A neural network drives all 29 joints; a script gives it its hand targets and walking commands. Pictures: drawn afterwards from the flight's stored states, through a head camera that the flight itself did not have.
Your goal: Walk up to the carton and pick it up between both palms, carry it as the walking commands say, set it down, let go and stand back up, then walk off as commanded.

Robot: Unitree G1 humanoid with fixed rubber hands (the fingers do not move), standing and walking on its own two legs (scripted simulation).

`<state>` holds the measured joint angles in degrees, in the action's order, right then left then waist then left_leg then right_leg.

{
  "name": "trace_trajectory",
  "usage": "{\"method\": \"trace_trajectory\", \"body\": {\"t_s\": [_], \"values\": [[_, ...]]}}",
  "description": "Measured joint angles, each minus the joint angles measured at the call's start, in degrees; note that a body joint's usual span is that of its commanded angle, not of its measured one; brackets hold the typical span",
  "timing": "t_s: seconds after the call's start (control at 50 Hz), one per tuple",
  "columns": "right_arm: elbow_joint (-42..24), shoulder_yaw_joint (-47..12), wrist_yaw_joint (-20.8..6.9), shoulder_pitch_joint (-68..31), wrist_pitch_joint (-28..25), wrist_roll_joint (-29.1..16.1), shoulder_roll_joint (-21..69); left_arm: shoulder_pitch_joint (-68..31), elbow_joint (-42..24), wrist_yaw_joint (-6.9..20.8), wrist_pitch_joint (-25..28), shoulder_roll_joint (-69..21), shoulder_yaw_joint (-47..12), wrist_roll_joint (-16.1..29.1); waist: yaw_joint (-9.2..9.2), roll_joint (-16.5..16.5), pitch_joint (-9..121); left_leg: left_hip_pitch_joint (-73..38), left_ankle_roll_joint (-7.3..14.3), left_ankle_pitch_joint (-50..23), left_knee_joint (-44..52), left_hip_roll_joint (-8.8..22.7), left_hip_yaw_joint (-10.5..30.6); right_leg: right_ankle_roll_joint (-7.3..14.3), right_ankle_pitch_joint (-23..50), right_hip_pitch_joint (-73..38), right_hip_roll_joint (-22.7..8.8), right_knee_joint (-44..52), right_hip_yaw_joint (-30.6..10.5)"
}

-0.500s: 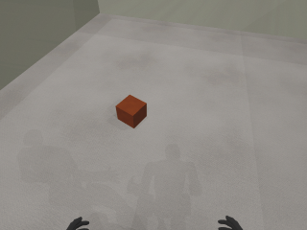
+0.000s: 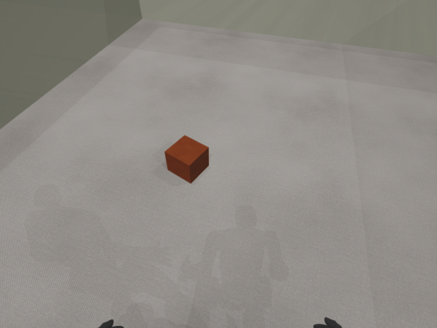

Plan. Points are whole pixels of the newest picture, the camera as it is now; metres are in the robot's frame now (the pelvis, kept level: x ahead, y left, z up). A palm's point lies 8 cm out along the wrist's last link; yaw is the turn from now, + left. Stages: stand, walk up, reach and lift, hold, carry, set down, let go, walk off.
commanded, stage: stand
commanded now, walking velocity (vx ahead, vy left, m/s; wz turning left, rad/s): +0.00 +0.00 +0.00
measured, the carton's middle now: (187, 158) +1.16 +0.16 -0.68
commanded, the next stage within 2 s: walk up in 0.88 s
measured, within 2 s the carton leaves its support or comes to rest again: neither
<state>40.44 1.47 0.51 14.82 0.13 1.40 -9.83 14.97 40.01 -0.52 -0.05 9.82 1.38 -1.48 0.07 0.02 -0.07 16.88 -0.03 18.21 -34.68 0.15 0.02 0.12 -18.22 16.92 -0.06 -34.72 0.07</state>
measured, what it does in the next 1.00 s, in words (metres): stands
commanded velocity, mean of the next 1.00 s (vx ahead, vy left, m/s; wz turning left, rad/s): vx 0.00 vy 0.00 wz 0.00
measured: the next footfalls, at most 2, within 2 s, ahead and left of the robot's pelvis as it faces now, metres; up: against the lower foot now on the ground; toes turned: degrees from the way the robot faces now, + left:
right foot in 1.82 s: +0.06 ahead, -0.02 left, +0.00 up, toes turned -22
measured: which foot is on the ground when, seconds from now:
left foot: down 0.00-1.00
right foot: down 0.00-1.00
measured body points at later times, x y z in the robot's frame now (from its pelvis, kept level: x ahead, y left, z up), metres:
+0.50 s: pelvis +0.00 +0.00 +0.00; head +0.01 +0.00 +0.45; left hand +0.09 +0.23 -0.13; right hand +0.08 -0.24 -0.13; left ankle +0.00 +0.12 -0.73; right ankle +0.00 -0.12 -0.73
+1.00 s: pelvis +0.00 +0.00 +0.01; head +0.01 +0.00 +0.46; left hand +0.02 +0.23 -0.14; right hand +0.02 -0.23 -0.14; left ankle +0.00 +0.12 -0.73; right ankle +0.00 -0.12 -0.73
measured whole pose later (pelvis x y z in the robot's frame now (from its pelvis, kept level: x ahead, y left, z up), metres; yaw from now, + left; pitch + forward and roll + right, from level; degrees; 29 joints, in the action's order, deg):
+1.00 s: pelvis +0.00 +0.00 +0.01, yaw +0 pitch -2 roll +0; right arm 58.0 2.1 1.9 17.0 -0.2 0.8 -9.0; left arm 16.7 58.0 -1.9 0.3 9.0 2.4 -0.8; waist 0.0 0.0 -2.0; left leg 10.7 -0.2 13.9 -26.1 0.2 0.3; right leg 0.1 -13.9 10.7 0.0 -26.1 -0.2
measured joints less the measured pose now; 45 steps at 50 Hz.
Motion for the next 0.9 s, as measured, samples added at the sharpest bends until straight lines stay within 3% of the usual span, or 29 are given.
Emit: {"method": "trace_trajectory", "body": {"t_s": [0.46, 0.9], "values": [[5.1, 0.65, 0.56, 0.8, -0.15, -0.2, 0.04, 0.81, 5.02, -0.59, 0.21, -0.04, 0.65, 0.2, -0.04, 0.01, -0.69, -1.98, -0.03, -1.42, 2.78, -0.02, 0.14, 0.03, 1.38, -1.96, 0.02, 2.73, -0.08], [14.96, 0.88, 1.3, 1.86, -0.37, -0.54, 0.31, 1.57, 15.32, -1.26, 0.38, -0.37, 1.17, 0.64, -0.04, -0.02, -1.72, -5.51, -0.09, -3.87, 7.71, -0.02, 0.25, -0.02, 3.84, -5.48, 0.06, 7.65, -0.23]]}}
